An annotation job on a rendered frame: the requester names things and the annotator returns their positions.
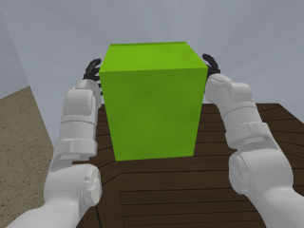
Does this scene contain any right robot hand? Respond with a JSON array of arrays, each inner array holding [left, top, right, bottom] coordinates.
[[202, 53, 220, 94]]

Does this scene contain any right robot forearm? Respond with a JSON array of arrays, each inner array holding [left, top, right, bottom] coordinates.
[[204, 73, 294, 184]]

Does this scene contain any pedestal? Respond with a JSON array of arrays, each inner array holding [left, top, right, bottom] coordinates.
[[72, 103, 304, 228]]

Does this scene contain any left robot upper arm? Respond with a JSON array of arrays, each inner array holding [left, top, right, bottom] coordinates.
[[6, 163, 103, 228]]

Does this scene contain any right robot upper arm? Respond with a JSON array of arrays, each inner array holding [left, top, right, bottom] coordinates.
[[228, 147, 304, 228]]

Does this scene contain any left robot hand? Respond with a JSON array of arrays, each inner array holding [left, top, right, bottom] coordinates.
[[83, 58, 103, 96]]

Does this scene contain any carton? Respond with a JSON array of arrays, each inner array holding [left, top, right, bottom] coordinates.
[[99, 42, 209, 162]]

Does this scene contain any left robot forearm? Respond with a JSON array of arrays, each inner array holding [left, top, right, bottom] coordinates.
[[44, 79, 102, 200]]

